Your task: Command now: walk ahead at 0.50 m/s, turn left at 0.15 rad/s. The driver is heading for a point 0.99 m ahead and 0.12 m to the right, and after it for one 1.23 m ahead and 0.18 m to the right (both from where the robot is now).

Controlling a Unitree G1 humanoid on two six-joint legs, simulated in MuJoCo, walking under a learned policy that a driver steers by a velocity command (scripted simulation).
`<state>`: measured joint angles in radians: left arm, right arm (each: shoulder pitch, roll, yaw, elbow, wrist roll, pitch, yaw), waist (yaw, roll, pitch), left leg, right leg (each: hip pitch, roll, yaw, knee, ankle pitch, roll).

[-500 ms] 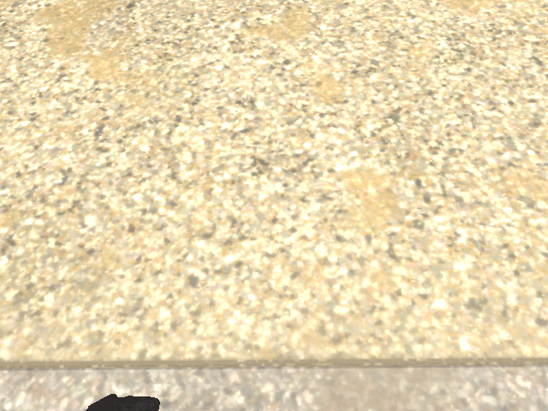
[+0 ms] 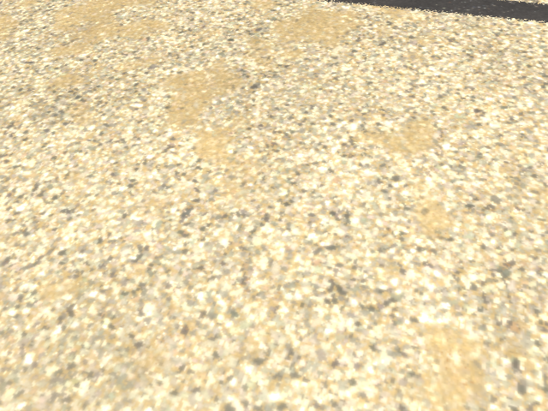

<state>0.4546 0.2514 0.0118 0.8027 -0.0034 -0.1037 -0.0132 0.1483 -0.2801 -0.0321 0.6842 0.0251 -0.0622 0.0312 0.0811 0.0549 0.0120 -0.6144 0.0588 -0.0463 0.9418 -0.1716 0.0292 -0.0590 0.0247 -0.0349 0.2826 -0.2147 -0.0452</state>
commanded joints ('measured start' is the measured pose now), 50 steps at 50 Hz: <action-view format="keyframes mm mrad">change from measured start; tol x32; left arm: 1 -31 172 43 -59 -1 -11 0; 50 -238 157 93 -234 -2 36 -2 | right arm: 1 -130 -19 3 -94 -1 -21 10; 9 -243 -52 -7 -131 2 -40 44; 14 270 -284 -83 -1 -40 -16 -10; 50 90 -125 -44 7 -38 -44 -23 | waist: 1 2 -139 85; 15 -194 167 -425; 24 -51 0 19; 37 -167 -22 86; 44 50 -190 -402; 50 -109 -67 -57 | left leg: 1 -132 29 24 -183 117 -16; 10 86 -52 81 -436 161 51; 12 420 -93 123 -453 190 94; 14 1093 340 -518 -459 41 297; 22 393 198 -86 -811 89 196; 35 699 219 197 -769 348 127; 40 750 215 262 -416 967 80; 42 398 139 280 88 589 13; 43 -71 -103 182 486 -353 -56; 50 -3 53 -23 155 -145 -68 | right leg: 1 57 -241 190 -158 194 -157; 12 144 -228 28 234 883 -57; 14 -497 14 42 893 -236 47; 16 -668 -51 163 1069 -276 46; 37 -671 -101 -17 345 157 -8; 41 -181 47 -82 269 80 -117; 44 495 -377 843 28 -40 -405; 50 -105 -198 377 -47 335 -275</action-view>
